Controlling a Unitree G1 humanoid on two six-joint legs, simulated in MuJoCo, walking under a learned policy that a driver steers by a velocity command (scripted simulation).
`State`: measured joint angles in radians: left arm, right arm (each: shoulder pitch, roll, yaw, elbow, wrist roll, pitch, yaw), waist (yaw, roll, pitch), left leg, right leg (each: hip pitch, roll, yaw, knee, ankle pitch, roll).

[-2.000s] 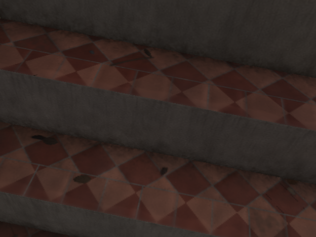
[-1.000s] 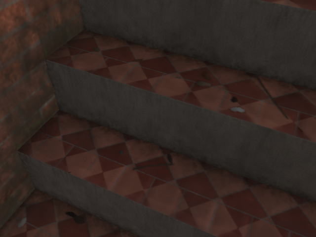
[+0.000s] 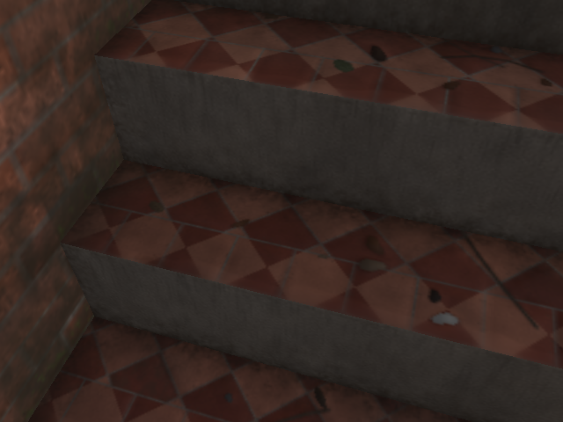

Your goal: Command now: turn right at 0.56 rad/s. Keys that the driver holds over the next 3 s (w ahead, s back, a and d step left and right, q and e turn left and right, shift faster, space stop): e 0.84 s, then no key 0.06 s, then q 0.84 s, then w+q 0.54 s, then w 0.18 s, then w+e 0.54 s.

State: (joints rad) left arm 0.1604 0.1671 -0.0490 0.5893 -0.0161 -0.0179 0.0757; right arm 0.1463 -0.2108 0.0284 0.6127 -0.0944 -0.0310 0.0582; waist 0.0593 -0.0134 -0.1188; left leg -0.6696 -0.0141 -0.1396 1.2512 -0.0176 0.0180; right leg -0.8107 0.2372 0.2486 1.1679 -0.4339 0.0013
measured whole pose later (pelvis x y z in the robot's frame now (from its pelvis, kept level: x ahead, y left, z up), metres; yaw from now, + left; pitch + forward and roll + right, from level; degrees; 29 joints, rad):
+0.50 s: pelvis +0.00 +0.12 -0.12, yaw -14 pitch +9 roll -5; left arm 0.04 0.15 -0.09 0.55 -0.01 0.12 -0.05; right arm 0.37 -0.31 -0.02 0.94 -0.10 0.02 0.06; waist 0.05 0.04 -0.11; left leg -0.08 0.08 0.24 0.16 -0.24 0.05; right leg -1.39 -0.05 -0.07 2.09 -0.66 -0.06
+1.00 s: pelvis +0.05 +0.12 +0.03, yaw -34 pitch +1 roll -1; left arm -0.01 0.23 0.01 0.61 0.03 0.03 -0.01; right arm 0.24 -0.22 -0.01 0.67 0.00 0.04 0.02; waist -0.01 -0.05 -0.07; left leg -0.75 -0.05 -0.19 1.45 -0.24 -0.03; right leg -0.71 0.02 -0.06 0.89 -0.24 -0.08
